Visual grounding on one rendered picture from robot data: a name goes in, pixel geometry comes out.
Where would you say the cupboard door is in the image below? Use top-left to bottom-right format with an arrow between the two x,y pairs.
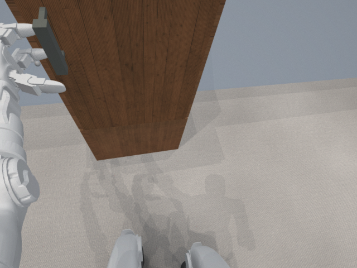
14,0 -> 221,130

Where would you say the left robot upper arm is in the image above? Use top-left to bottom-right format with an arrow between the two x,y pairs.
0,157 -> 40,268

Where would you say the robot right thigh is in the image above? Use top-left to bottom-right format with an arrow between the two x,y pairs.
185,246 -> 230,268

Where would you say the robot left forearm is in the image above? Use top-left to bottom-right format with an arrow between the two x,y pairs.
0,80 -> 27,163

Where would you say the robot thigh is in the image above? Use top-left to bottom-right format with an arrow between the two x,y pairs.
107,234 -> 143,268
185,246 -> 230,268

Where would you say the left robot hand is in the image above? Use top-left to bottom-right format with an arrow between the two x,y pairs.
0,23 -> 66,96

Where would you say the robot left thigh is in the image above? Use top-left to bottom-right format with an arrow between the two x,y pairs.
107,234 -> 143,268

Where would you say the handle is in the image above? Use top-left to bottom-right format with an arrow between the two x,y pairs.
32,7 -> 68,75

